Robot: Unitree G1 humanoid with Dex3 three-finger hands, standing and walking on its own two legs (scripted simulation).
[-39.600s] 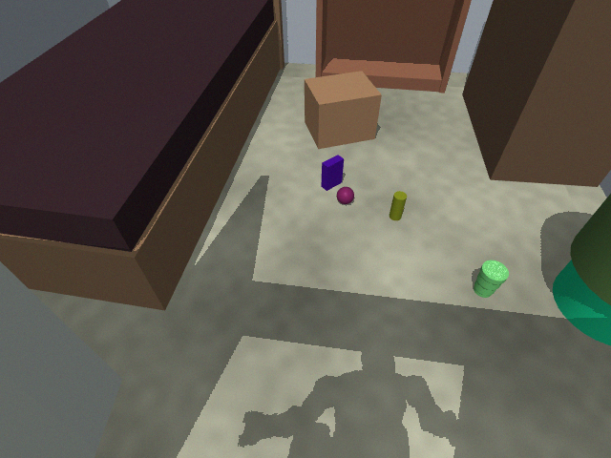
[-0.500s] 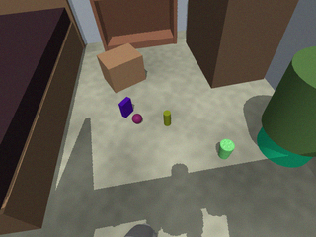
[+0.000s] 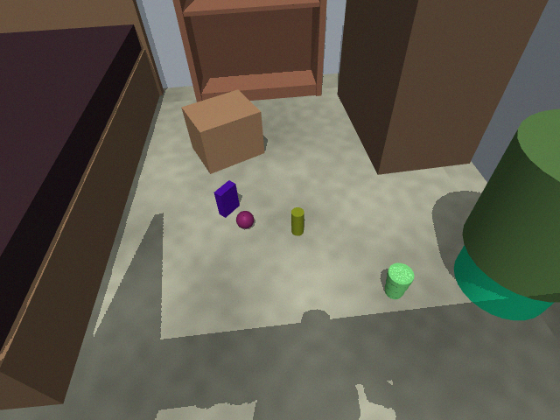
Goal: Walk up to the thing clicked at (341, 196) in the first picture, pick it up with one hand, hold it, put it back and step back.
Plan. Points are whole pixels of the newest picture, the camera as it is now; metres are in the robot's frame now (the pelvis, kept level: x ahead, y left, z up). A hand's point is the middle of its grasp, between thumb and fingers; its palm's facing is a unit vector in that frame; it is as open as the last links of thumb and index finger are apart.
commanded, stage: step back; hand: left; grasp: from above
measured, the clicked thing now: (245, 219) +1.08 +0.22 -0.72
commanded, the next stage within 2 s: stand in 0.48 s
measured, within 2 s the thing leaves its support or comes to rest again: neither
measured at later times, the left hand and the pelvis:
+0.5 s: hand out of the picture +0.12 +0.29 -0.14, palm faces +0.01 -0.93 -0.37, open 7.4 cm; pelvis +0.04 +0.03 +0.01, yaw -1 degrees
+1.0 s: hand out of the picture +0.13 +0.27 -0.14, palm faces -0.05 -0.94 -0.33, open 7.4 cm; pelvis +0.05 +0.02 +0.02, yaw -1 degrees
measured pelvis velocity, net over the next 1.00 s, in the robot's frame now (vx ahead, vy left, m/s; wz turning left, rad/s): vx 0.05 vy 0.02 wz -0.02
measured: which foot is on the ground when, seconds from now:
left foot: up 0.00-0.18, down 0.20-1.00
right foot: down 0.00-1.00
